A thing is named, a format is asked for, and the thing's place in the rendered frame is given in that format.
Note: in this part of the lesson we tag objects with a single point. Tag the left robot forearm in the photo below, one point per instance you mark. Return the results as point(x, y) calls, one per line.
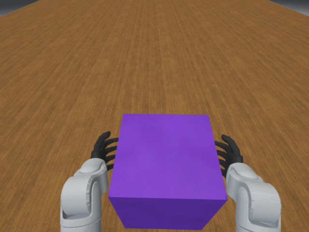
point(80, 203)

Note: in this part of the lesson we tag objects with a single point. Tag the right robot hand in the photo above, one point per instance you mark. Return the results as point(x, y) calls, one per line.
point(232, 155)

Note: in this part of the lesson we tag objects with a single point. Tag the left robot hand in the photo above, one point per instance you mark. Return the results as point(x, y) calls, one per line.
point(100, 151)

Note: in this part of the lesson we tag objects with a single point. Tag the carton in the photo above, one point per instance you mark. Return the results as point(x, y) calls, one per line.
point(166, 172)

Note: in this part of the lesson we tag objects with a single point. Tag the right robot forearm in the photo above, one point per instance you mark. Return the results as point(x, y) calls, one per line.
point(258, 204)

